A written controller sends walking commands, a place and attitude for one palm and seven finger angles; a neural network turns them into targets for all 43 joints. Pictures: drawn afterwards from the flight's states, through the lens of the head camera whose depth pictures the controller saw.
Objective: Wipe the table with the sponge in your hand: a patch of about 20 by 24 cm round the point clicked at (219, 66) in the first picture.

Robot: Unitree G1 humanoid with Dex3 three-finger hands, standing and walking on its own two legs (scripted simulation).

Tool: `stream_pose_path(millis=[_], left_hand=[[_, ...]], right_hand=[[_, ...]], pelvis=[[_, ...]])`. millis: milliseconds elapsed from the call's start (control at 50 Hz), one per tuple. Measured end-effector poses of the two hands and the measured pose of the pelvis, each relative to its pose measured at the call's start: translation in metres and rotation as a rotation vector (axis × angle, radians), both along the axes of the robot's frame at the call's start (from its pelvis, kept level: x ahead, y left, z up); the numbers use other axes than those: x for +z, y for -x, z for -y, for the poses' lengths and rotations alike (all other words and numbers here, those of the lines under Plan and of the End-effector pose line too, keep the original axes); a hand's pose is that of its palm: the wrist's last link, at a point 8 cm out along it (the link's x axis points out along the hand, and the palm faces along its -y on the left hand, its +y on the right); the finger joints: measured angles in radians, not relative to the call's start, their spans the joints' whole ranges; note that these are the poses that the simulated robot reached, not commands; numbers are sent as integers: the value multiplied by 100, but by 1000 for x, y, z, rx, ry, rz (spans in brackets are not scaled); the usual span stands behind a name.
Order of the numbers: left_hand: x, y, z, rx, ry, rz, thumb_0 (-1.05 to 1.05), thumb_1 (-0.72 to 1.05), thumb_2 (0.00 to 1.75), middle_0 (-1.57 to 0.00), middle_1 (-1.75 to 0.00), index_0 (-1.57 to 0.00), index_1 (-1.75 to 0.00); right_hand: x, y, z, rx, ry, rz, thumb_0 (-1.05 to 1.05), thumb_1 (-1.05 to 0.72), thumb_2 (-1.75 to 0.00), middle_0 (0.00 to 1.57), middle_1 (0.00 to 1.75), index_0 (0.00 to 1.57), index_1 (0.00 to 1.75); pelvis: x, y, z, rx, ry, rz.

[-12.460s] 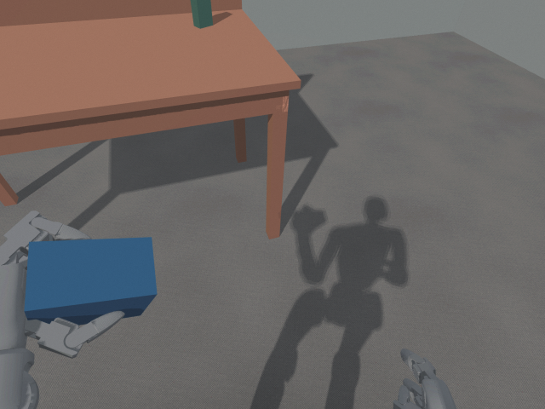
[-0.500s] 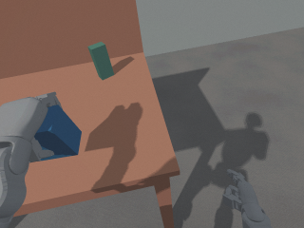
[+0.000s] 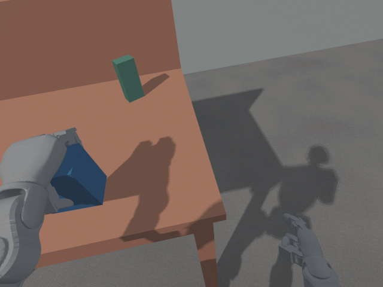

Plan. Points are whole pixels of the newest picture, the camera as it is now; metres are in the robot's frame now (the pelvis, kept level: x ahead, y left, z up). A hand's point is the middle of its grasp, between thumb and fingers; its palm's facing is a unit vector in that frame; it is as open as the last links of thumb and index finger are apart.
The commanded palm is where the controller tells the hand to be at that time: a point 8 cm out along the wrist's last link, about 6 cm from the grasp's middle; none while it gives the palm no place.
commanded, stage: move the sponge above the wiping area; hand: left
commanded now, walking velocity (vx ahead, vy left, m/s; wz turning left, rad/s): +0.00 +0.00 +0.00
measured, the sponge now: (70, 185) +0.23 +0.28 +0.14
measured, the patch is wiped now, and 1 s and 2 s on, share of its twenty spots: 0.00 0.00 0.00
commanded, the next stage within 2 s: none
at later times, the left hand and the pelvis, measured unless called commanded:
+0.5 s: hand (69, 175) +0.24 +0.28 +0.16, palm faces +0.10 -0.05 -0.99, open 10.7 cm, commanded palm +0.20 +0.27 +0.23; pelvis +0.00 +0.00 +0.00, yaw +0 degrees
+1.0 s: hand (72, 179) +0.24 +0.28 +0.14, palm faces +0.09 -0.06 -0.99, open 10.6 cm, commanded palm +0.21 +0.28 +0.21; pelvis +0.01 +0.00 +0.00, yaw +0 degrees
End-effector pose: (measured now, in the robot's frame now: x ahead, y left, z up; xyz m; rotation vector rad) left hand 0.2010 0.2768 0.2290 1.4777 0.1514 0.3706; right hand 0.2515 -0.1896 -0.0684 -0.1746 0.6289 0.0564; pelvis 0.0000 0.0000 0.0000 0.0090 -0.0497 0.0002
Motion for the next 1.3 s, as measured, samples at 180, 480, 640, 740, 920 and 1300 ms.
stream_pose_path(millis=[180,480,640,740,920,1300], left_hand=[[-8,-3,-1,-9,-16,-47,-1,-54,102,-65,-134,-68,-133],[-20,-13,5,-43,-8,-57,-1,-54,102,-64,-134,-68,-133],[-18,-7,2,-18,-3,-31,-1,-54,102,-64,-133,-68,-133],[-27,-8,-5,23,9,-65,-1,-54,102,-64,-133,-68,-133],[-33,-12,5,-45,8,-75,-1,-54,102,-64,-133,-68,-133],[-48,-30,9,-40,16,-111,-1,-54,102,-64,-133,-68,-133]], right_hand=[[-1,6,9,-17,16,-3,2,-90,-90,20,30,20,30],[-8,17,14,-36,17,-31,2,-90,-90,20,30,20,30],[-8,14,12,-34,-1,-30,2,-90,-90,20,30,20,30],[-7,9,12,-27,14,-29,2,-90,-90,20,30,20,30],[-2,4,10,-25,21,-13,2,-90,-90,20,30,20,30],[-11,7,13,-34,21,-60,2,-90,-90,20,30,20,30]], pelvis=[[0,2,2,-2,1,4],[0,1,1,-6,1,4],[0,-4,1,-8,1,1],[0,-4,1,0,1,2],[0,-6,0,-2,3,3],[1,-12,0,-3,2,-7]])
